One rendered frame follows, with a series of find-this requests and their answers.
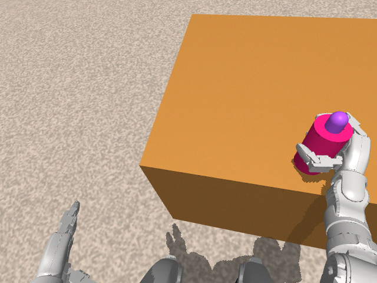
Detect right robot hand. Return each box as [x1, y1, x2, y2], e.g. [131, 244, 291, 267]
[296, 112, 371, 175]

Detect left robot hand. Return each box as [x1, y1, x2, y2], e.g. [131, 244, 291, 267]
[36, 200, 96, 283]

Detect right robot arm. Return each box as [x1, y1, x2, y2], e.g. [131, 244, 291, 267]
[320, 170, 377, 283]

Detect bottle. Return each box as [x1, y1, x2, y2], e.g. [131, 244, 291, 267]
[294, 111, 353, 175]

